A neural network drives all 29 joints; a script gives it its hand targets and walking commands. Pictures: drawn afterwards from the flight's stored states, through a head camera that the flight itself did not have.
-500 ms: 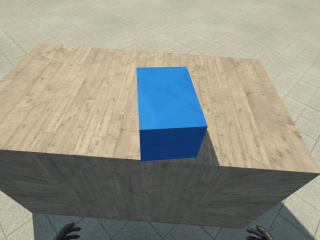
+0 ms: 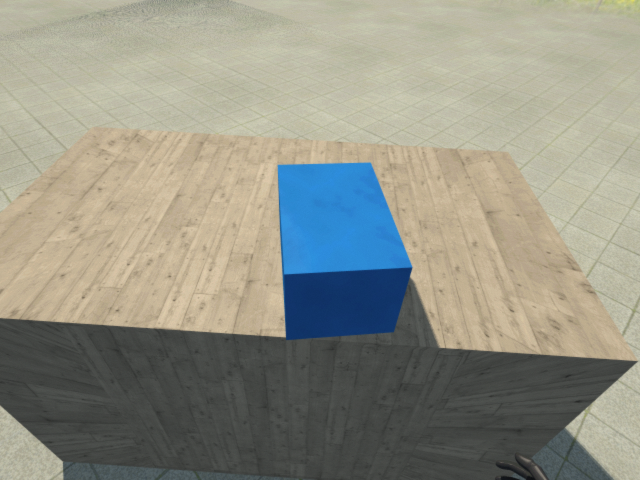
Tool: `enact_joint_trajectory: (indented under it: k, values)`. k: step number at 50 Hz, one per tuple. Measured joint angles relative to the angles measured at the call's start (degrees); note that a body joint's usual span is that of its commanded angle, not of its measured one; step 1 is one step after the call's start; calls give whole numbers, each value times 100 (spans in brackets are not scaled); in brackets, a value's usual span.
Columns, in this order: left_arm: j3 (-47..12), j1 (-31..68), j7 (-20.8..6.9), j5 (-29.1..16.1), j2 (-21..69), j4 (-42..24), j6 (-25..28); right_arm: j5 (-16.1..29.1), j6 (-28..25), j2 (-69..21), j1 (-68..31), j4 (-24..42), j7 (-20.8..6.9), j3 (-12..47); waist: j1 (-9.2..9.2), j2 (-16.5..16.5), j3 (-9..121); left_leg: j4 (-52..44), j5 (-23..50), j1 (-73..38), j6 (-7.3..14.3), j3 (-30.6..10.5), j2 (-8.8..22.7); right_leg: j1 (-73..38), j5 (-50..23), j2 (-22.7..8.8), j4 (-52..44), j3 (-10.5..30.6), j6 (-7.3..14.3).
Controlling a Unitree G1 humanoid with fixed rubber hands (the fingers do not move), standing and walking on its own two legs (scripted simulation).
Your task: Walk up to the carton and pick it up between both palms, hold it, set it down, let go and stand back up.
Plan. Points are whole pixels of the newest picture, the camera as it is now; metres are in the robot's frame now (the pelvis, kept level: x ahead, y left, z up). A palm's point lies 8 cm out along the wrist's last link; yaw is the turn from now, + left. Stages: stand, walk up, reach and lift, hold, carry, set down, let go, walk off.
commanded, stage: stand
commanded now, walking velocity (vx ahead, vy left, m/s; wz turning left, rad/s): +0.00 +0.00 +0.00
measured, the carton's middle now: (332, 243) +0.53 +0.02 +0.01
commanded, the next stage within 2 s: none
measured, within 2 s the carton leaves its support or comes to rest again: neither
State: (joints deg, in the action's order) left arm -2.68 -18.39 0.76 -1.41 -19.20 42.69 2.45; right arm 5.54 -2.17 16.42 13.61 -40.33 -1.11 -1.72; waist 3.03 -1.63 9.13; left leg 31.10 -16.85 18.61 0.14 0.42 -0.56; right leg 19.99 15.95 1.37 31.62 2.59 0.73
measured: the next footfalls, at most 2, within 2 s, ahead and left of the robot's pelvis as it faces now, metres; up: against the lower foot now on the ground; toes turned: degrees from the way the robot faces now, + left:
none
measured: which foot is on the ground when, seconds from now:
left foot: down 0.00-1.00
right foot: down 0.00-1.00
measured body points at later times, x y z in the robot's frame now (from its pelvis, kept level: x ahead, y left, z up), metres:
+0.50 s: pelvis -0.01 +0.00 +0.00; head -0.05 +0.00 +0.45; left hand +0.07 +0.28 -0.11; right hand +0.14 -0.27 -0.09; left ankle -0.01 +0.11 -0.73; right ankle +0.00 -0.12 -0.73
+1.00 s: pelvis -0.04 +0.00 +0.00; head -0.09 +0.00 +0.45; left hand +0.03 +0.28 -0.11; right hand +0.10 -0.27 -0.10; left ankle -0.01 +0.11 -0.73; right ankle +0.00 -0.12 -0.73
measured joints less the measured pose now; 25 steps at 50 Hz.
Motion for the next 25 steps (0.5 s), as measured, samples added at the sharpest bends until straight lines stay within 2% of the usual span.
enact_joint_trajectory:
  k: [25]
  values:
    - [0, -5, 0, 0, 0, 136, 35, -1, 1, 0, 0, -286, 0, 0, 0, 68, 0, 0, 98, -13, 0, 0, 0, -13, -100, 0, 0, 0, 0]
